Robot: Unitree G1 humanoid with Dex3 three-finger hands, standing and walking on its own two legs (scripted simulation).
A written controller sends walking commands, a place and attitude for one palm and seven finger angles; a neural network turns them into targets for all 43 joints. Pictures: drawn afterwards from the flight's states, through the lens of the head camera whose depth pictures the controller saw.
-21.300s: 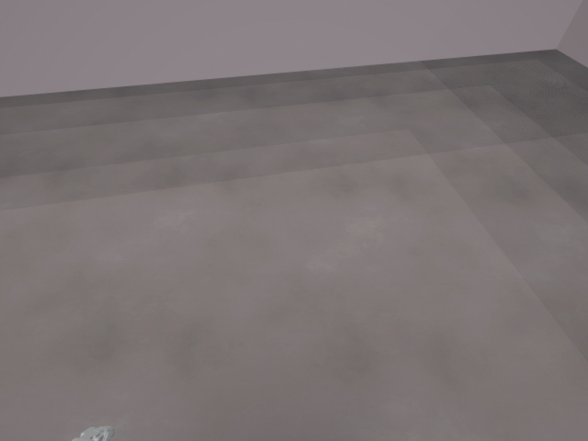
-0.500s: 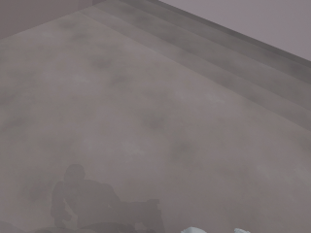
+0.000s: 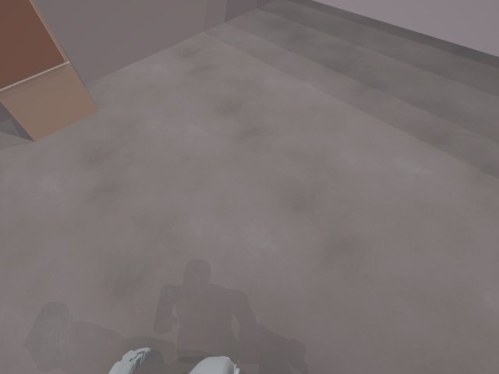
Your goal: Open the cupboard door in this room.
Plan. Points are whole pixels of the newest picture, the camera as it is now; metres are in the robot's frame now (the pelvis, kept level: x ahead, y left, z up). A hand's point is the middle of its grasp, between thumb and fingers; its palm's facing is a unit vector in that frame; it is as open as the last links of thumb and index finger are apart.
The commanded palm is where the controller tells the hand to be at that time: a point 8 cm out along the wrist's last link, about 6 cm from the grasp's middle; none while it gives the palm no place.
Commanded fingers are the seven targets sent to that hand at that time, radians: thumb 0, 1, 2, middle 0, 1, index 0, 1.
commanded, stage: turn or walk to find it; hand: left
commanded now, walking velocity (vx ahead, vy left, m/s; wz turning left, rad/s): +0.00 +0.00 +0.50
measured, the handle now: out of the picture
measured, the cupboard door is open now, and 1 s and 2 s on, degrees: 0 0 0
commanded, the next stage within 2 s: none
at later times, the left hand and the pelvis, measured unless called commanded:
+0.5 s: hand out of the picture -0.05 +0.26 -0.18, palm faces +0.31 -0.91 -0.25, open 7.4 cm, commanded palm none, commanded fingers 0.00 0.90 0.90 -0.20 -0.30 -0.20 -0.30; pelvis -0.01 +0.04 +0.00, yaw +16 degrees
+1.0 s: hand out of the picture +0.11 +0.23 -0.14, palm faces +0.48 -0.84 -0.25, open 7.4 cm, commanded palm none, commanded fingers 0.00 0.90 0.90 -0.20 -0.30 -0.20 -0.30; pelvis +0.13 +0.02 +0.00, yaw +31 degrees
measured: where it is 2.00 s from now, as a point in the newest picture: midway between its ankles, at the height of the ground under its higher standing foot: (205, 314)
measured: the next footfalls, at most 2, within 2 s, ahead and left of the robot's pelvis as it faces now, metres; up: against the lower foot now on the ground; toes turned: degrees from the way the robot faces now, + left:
left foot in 0.38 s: -0.01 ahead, +0.15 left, +0.00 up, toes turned +18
right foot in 0.84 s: +0.22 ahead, -0.04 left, +0.00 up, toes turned +18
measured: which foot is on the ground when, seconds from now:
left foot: up 0.00-0.36, down 0.38-0.84, up 0.86-1.00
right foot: down 0.00-0.38, up 0.40-0.82, down 0.84-1.00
